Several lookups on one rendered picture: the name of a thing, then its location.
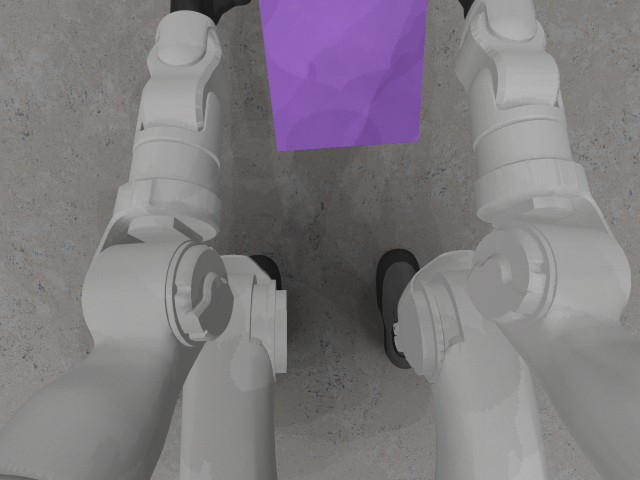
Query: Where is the robot left hand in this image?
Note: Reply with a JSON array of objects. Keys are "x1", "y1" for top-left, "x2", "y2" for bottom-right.
[{"x1": 170, "y1": 0, "x2": 251, "y2": 25}]

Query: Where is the right robot forearm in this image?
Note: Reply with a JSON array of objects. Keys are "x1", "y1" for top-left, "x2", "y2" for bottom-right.
[{"x1": 454, "y1": 0, "x2": 618, "y2": 243}]

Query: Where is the left robot forearm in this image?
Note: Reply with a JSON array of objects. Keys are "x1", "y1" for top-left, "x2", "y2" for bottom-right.
[{"x1": 82, "y1": 10, "x2": 231, "y2": 327}]

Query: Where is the right robot shin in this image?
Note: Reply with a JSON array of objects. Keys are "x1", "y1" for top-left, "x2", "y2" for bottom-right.
[{"x1": 393, "y1": 250, "x2": 474, "y2": 368}]

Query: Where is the carton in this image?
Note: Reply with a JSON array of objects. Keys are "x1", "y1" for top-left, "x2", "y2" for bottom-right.
[{"x1": 259, "y1": 0, "x2": 427, "y2": 152}]

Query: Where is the left robot thigh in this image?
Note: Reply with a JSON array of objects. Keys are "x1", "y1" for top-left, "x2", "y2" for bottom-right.
[{"x1": 179, "y1": 274, "x2": 287, "y2": 480}]

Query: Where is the robot right upper arm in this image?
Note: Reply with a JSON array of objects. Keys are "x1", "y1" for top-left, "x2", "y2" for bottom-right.
[{"x1": 466, "y1": 221, "x2": 640, "y2": 480}]

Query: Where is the robot left upper arm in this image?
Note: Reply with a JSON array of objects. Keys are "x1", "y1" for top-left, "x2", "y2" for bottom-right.
[{"x1": 0, "y1": 240, "x2": 234, "y2": 480}]

